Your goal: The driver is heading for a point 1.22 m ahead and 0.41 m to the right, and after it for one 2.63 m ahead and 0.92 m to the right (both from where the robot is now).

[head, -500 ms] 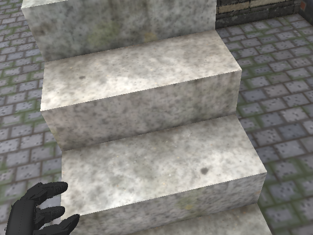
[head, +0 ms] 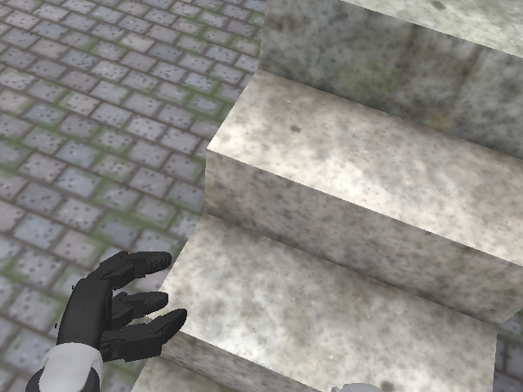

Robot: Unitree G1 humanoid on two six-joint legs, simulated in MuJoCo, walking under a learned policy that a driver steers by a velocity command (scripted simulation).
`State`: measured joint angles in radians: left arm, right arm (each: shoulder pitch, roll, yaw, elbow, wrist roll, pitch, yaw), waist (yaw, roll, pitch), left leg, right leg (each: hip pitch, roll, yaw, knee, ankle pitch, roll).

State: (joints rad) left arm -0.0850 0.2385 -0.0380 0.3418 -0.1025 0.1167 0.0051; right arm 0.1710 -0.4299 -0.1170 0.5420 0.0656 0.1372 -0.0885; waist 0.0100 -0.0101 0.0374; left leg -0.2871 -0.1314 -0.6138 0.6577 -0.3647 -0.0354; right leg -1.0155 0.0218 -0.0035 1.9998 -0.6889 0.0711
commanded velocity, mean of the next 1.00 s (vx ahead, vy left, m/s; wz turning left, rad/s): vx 0.46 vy -0.03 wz -0.50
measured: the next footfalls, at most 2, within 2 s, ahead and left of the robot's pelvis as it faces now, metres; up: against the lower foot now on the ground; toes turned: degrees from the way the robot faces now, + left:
right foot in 0.08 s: +0.09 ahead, -0.21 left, +0.20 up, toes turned -4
left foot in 0.60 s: +0.01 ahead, +0.12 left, +0.00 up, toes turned -28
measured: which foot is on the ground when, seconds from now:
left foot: down 0.00-0.12, up 0.14-0.58, down 0.60-1.00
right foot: up 0.00-0.06, down 0.08-0.56, up 0.58-0.98, down 1.00-1.00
